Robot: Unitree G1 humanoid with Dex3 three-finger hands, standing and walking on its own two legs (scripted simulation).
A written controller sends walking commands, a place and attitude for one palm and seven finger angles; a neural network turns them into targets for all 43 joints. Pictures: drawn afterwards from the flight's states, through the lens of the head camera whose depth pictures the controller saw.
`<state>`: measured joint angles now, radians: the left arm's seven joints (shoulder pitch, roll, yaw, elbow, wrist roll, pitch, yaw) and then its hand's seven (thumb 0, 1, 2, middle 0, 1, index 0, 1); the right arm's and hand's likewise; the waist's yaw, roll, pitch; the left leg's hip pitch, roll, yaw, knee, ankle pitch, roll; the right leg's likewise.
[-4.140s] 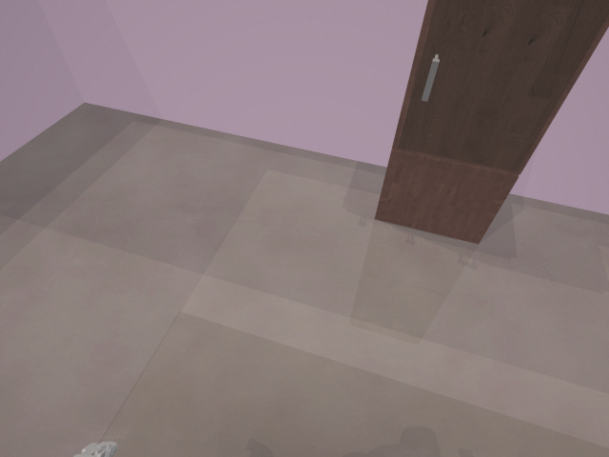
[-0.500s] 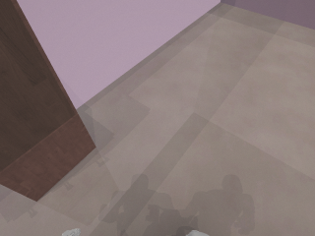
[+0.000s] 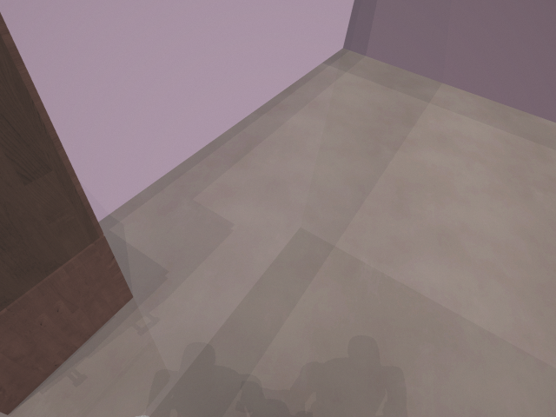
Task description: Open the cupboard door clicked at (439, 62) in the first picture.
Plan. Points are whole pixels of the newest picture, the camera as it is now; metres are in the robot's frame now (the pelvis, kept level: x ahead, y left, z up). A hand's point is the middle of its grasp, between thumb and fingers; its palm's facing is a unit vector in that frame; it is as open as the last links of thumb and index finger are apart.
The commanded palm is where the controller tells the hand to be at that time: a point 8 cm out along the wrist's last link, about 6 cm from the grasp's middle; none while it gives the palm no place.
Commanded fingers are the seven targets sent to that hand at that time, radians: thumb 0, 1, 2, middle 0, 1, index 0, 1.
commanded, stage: turn to face it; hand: left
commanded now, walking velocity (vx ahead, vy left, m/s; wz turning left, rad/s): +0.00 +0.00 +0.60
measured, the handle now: out of the picture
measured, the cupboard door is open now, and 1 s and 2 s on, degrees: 0 0 0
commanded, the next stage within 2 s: take the last steps up to it in 1.56 s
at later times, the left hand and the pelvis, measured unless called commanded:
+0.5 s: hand out of the picture +0.00 +0.18 -0.14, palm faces +0.31 -0.90 -0.31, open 7.4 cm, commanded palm none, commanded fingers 0.00 0.90 0.90 -0.20 -0.30 -0.20 -0.30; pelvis -0.04 -0.05 +0.00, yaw +16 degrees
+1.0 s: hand out of the picture -0.19 +0.18 -0.18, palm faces +0.62 -0.74 -0.28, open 7.4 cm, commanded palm none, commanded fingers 0.00 0.90 0.90 -0.20 -0.30 -0.20 -0.30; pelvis -0.08 -0.03 +0.00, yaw +35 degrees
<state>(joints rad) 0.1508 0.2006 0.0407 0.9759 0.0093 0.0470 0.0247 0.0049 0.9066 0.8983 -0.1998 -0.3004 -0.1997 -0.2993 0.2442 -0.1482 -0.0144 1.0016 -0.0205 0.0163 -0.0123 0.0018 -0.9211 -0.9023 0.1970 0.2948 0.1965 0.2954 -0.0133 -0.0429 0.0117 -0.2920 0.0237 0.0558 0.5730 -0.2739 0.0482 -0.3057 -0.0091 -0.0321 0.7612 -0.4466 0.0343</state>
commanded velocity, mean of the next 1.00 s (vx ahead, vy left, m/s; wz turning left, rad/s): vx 0.00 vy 0.00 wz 0.60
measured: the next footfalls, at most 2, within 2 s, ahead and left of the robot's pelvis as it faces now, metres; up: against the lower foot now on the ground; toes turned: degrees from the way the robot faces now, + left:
right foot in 0.42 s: +0.01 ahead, -0.15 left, +0.00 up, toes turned +13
left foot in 0.86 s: -0.11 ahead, +0.08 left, +0.00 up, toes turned +38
